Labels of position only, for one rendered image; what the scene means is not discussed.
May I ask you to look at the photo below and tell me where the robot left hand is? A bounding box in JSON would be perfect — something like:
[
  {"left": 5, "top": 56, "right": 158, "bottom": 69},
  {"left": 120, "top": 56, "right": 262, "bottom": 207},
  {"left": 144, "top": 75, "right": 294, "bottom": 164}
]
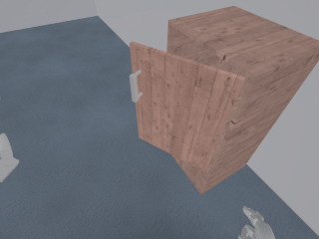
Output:
[{"left": 0, "top": 132, "right": 20, "bottom": 182}]

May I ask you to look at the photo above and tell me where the cupboard door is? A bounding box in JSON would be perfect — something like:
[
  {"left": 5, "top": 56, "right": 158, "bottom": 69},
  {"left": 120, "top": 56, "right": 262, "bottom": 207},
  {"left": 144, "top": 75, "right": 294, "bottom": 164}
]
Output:
[{"left": 130, "top": 41, "right": 245, "bottom": 172}]

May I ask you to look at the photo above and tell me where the handle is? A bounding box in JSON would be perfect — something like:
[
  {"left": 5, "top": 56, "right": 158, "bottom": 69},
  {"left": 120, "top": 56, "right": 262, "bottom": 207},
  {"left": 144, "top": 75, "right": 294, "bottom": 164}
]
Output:
[{"left": 129, "top": 70, "right": 143, "bottom": 103}]

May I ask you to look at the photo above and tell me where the robot right hand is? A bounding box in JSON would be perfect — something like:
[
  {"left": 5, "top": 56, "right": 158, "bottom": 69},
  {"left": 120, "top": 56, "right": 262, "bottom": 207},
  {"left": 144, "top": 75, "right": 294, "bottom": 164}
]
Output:
[{"left": 238, "top": 206, "right": 275, "bottom": 239}]

